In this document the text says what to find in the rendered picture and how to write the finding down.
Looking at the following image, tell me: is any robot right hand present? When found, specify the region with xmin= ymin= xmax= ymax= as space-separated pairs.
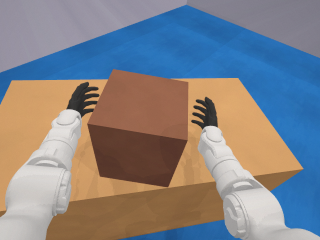
xmin=191 ymin=97 xmax=218 ymax=130

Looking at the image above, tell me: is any robot right upper arm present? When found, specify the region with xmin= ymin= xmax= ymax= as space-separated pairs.
xmin=223 ymin=188 xmax=320 ymax=240

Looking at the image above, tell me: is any pedestal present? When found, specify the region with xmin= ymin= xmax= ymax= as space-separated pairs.
xmin=0 ymin=78 xmax=303 ymax=240

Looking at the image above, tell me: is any carton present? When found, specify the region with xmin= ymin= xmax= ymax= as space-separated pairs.
xmin=87 ymin=69 xmax=189 ymax=188

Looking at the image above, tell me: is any robot left forearm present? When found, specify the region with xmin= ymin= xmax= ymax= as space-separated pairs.
xmin=5 ymin=109 xmax=82 ymax=210

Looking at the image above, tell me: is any robot left upper arm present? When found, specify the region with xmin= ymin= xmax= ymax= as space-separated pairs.
xmin=0 ymin=164 xmax=72 ymax=240

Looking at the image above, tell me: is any robot right forearm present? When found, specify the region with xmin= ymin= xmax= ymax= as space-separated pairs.
xmin=197 ymin=126 xmax=285 ymax=222

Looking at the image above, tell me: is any robot left hand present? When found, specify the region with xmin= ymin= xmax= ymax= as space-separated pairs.
xmin=66 ymin=82 xmax=100 ymax=118

